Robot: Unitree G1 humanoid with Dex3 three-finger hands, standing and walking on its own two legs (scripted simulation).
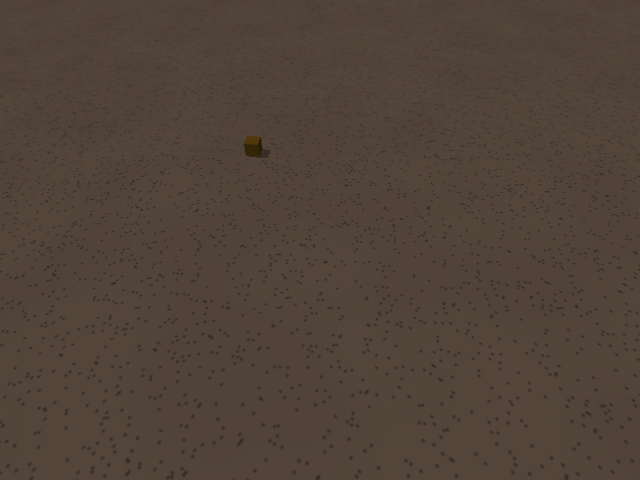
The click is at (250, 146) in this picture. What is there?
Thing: cube
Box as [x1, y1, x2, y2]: [244, 136, 261, 156]
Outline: 247,136 244,142 246,155 258,156 261,150 260,137
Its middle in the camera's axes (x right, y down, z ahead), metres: -0.34 -0.52 +2.13
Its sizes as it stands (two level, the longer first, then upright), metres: 0.074 0.074 0.074
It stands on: the floor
